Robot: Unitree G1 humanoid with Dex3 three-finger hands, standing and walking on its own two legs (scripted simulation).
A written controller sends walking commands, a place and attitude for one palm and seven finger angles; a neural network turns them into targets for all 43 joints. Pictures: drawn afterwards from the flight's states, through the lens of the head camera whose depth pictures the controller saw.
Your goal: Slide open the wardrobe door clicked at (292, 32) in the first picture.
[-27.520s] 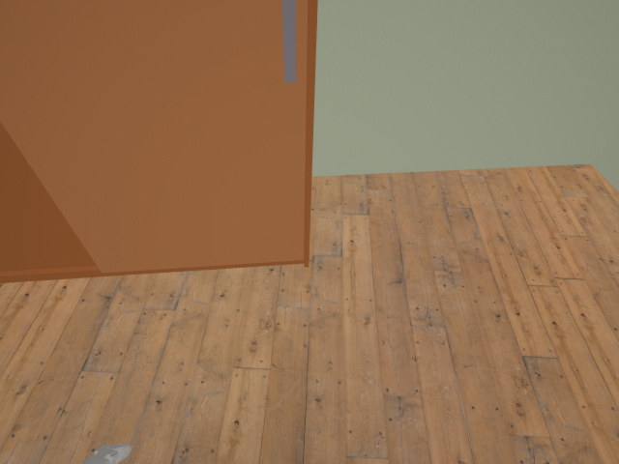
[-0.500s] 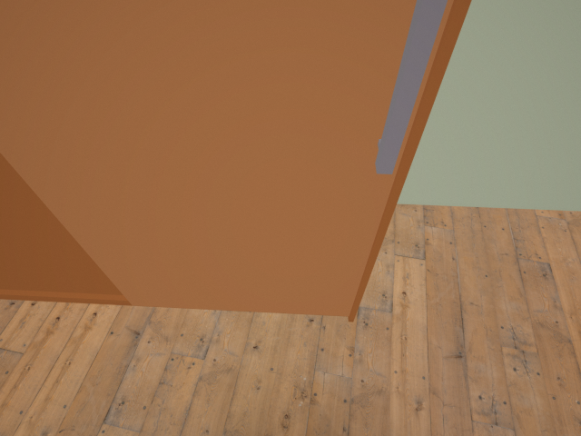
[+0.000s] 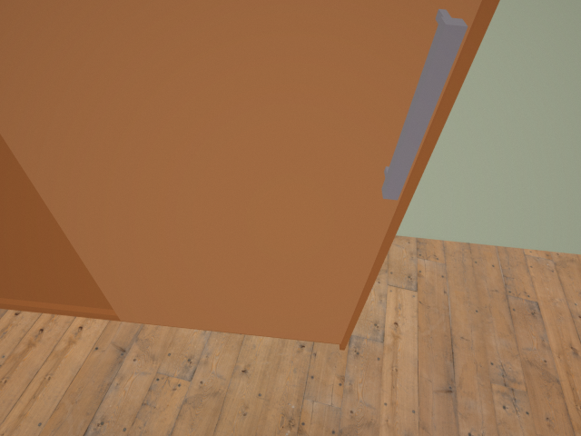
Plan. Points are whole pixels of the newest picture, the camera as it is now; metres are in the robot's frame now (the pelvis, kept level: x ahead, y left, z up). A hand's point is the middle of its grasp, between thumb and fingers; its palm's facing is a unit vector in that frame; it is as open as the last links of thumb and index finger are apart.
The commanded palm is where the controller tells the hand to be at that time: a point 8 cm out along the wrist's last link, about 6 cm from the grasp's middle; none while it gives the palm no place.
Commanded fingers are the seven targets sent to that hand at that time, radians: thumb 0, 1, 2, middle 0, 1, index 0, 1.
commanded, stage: come to a stop and stand still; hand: right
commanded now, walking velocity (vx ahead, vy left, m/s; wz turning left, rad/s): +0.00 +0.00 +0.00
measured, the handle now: (412, 116) +0.53 -0.14 +0.20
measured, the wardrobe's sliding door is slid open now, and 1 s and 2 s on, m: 0.00 0.00 0.00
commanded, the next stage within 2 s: look again from close up in 0.24 s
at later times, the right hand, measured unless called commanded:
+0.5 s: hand out of the picture +0.03 -0.18 -0.17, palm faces +0.00 +0.97 -0.24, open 7.4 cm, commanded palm none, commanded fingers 0.00 -0.90 -0.90 0.20 0.30 0.20 0.30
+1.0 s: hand out of the picture +0.04 -0.18 -0.17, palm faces +0.01 +0.97 -0.24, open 7.4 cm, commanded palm none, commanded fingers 0.00 -0.90 -0.90 0.20 0.30 0.20 0.30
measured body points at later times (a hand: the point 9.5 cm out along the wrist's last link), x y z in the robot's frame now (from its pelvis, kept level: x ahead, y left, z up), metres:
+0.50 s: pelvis +0.00 +0.02 +0.00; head +0.01 +0.02 +0.45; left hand +0.04 +0.26 -0.15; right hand +0.03 -0.23 -0.15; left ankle +0.01 +0.13 -0.74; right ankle -0.01 -0.12 -0.74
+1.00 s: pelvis +0.01 +0.02 +0.00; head +0.02 +0.02 +0.45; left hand +0.04 +0.26 -0.15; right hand +0.04 -0.24 -0.15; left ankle +0.01 +0.13 -0.74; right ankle -0.01 -0.12 -0.74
